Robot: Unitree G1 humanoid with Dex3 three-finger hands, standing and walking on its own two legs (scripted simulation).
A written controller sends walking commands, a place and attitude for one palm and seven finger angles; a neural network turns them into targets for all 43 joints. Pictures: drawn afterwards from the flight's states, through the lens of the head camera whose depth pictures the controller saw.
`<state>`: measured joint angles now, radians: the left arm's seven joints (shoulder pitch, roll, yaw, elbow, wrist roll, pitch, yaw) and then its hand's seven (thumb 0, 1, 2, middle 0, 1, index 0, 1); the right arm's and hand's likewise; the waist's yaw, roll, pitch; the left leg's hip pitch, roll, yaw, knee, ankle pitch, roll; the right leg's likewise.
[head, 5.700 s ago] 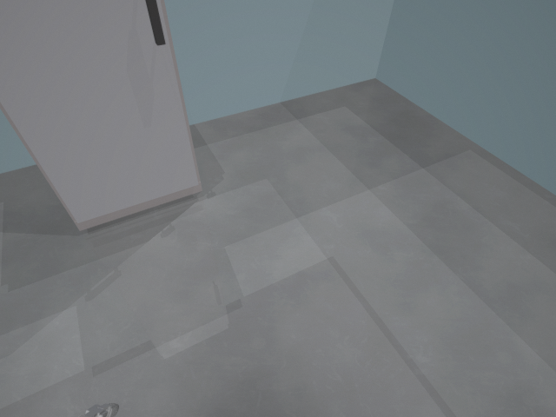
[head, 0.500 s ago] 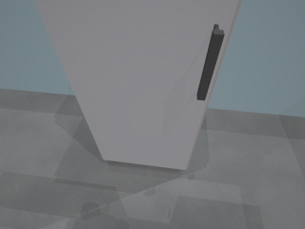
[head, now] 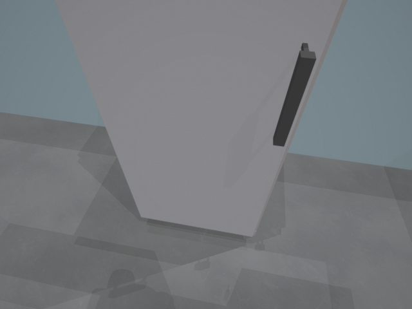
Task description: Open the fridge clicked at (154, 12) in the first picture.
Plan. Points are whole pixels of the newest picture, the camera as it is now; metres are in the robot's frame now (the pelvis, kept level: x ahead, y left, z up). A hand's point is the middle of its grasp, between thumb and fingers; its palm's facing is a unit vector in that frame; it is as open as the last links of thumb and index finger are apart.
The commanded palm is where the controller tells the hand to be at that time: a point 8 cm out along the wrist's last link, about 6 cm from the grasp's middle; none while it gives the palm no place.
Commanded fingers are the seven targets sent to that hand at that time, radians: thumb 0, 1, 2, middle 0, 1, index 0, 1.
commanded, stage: come to a stop and stand still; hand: right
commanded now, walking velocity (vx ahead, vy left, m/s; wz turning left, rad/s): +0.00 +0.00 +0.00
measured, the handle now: (290, 99) +0.53 -0.15 +0.14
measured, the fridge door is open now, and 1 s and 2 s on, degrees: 0 0 0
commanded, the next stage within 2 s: look again from close up in 0.72 s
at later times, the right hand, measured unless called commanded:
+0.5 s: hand out of the picture +0.02 -0.16 -0.17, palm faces +0.03 +0.98 -0.22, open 7.3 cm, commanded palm none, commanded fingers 0.00 -0.90 -0.90 0.20 0.30 0.20 0.30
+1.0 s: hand out of the picture +0.04 -0.19 -0.16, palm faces +0.01 +0.95 -0.30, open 7.4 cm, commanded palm none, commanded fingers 0.00 -0.90 -0.90 0.20 0.30 0.20 0.30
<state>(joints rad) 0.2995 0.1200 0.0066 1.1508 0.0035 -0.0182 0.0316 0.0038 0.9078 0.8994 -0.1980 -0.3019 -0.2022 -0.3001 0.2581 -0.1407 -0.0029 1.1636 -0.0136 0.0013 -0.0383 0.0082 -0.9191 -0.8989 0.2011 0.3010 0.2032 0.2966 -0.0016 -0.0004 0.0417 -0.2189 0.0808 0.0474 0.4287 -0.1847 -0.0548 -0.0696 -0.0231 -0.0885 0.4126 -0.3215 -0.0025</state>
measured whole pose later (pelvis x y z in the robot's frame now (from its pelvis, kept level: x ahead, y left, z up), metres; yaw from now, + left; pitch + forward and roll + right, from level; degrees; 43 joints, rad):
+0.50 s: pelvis -0.01 +0.03 +0.00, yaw +0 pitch -2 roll +0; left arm 0.25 0.18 0.02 1.14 0.01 -0.01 0.02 0.00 0.91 0.90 -0.20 -0.30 -0.20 -0.30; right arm 0.21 -0.17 -0.01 1.14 -0.01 -0.01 -0.03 0.00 -0.91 -0.90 0.20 0.30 0.20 0.30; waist 0.00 -0.01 0.04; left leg -0.21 0.04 0.07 0.42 -0.18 -0.01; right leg -0.06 -0.06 -0.07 0.39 -0.30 0.04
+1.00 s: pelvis -0.01 +0.02 +0.00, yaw -1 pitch -2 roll +0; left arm 0.25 0.25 0.01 1.03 0.01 -0.02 0.01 0.00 0.91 0.90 -0.19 -0.30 -0.20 -0.30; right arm 0.20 -0.23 0.01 1.10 -0.01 -0.01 -0.02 0.00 -0.91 -0.90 0.20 0.30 0.20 0.30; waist 0.01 -0.05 0.01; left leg -0.26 0.07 0.07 0.49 -0.20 -0.02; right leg -0.11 -0.05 -0.06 0.47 -0.33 0.03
